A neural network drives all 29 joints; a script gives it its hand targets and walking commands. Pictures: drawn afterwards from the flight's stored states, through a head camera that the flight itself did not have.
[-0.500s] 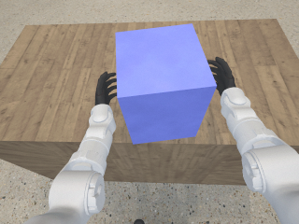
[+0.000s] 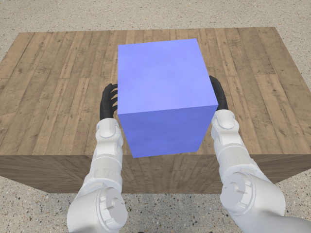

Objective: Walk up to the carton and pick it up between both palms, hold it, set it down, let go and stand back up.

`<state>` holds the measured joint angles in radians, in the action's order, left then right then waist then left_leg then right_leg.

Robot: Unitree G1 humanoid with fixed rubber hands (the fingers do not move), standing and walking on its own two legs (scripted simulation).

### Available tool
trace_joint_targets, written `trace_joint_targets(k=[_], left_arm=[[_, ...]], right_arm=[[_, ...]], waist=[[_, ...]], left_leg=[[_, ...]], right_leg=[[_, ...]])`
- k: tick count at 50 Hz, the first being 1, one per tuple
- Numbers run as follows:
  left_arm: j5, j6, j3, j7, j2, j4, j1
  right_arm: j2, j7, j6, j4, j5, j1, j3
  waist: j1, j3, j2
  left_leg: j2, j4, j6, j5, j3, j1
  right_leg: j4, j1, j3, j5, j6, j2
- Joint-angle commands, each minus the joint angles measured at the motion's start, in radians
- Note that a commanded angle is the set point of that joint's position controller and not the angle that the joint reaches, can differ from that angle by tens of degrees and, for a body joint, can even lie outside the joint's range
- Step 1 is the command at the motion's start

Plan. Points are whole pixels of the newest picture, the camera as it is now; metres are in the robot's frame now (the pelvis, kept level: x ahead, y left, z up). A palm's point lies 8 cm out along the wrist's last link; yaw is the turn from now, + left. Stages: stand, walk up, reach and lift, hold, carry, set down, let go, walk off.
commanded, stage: reach and lift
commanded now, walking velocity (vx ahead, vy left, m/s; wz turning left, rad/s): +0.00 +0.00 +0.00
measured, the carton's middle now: (161, 103) +0.46 +0.03 +0.02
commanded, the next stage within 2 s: none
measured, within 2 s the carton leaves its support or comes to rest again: neither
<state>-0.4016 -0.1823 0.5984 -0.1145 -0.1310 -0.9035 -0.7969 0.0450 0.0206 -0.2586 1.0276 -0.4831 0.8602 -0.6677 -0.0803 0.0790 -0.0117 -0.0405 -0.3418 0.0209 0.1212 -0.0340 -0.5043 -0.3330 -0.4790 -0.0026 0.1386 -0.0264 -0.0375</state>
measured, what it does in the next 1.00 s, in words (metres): stands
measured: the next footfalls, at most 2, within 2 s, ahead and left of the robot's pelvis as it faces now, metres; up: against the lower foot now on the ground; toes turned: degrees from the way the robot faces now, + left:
none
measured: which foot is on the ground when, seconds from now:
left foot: down 0.00-1.00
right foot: down 0.00-1.00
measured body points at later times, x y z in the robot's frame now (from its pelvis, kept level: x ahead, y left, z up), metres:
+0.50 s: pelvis +0.01 -0.01 +0.00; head +0.10 -0.01 +0.44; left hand +0.42 +0.18 +0.04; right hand +0.46 -0.12 +0.04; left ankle +0.01 +0.13 -0.74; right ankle -0.01 -0.10 -0.74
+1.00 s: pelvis +0.01 -0.01 +0.00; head +0.10 +0.00 +0.44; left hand +0.42 +0.18 +0.04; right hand +0.46 -0.12 +0.04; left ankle +0.01 +0.13 -0.74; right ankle -0.01 -0.10 -0.74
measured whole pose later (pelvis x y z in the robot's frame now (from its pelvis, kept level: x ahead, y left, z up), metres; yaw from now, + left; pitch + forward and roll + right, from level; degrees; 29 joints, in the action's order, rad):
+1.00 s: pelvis +0.01 -0.01 +0.00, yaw +1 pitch +15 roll +0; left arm -0.38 -0.20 0.56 -0.11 -0.13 -0.87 -0.74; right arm 0.05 -0.01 -0.34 1.05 -0.44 0.81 -0.62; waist -0.06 0.07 -0.01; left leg -0.05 -0.33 0.03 0.13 -0.04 -0.45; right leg -0.32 -0.42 0.05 0.16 -0.04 -0.03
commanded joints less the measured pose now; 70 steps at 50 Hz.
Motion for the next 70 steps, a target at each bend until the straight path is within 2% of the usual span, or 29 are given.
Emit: trace_joint_targets(k=[1, 8, 22, 38, 58, 63, 70], left_arm=[[-0.046, -0.007, -0.251, 0.076, -0.379, 0.025, -0.425], [-0.038, -0.008, -0.287, 0.078, -0.405, 0.034, -0.387], [-0.031, -0.035, -0.3, 0.106, -0.426, 0.001, -0.381], [-0.032, -0.034, -0.31, 0.098, -0.447, -0.008, -0.386], [-0.021, -0.031, -0.334, 0.081, -0.468, -0.021, -0.371], [-0.012, -0.063, -0.354, 0.079, -0.484, -0.022, -0.401], [-0.005, -0.157, -0.395, 0.08, -0.516, -0.042, -0.459]], right_arm=[[0.377, 0.125, -0.045, 0.029, -0.071, 0.424, 0.222], [0.392, 0.119, -0.068, 0.039, -0.053, 0.417, 0.256], [0.447, 0.104, -0.096, 0.028, -0.059, 0.397, 0.299], [0.453, 0.105, -0.107, 0.059, -0.054, 0.39, 0.305], [0.44, 0.1, -0.133, 0.102, -0.023, 0.407, 0.334], [0.447, 0.091, -0.177, 0.101, -0.033, 0.437, 0.349], [0.455, 0.064, -0.294, 0.115, -0.063, 0.495, 0.389]], waist=[[-0.007, 0.663, -0.01], [0.004, 0.627, 0.009], [0.031, 0.622, -0.027], [0.034, 0.616, -0.018], [0.014, 0.601, -0.009], [0.017, 0.652, -0.01], [0.032, 0.756, -0.022]], left_leg=[[0.007, -0.062, 0.026, -0.43, -0.108, 0.39], [0.005, -0.085, 0.028, -0.483, -0.096, 0.404], [0.014, -0.031, 0.003, -0.365, -0.094, 0.291], [0.008, -0.015, 0.002, -0.351, -0.094, 0.291], [0.004, -0.009, -0.001, -0.345, -0.097, 0.263], [0.003, -0.014, 0.002, -0.364, -0.098, 0.248], [0.002, -0.021, 0.009, -0.407, -0.095, 0.187]], right_leg=[[-0.037, 0.314, 0.104, -0.408, 0.037, 0.003], [-0.047, 0.311, 0.105, -0.478, 0.04, 0.009], [-0.079, 0.448, 0.09, -0.6, 0.066, 0.037], [-0.064, 0.434, 0.096, -0.547, 0.052, 0.029], [-0.056, 0.435, 0.093, -0.526, 0.036, 0.023], [-0.068, 0.453, 0.095, -0.582, 0.036, 0.024], [-0.102, 0.513, 0.097, -0.733, 0.041, 0.028]])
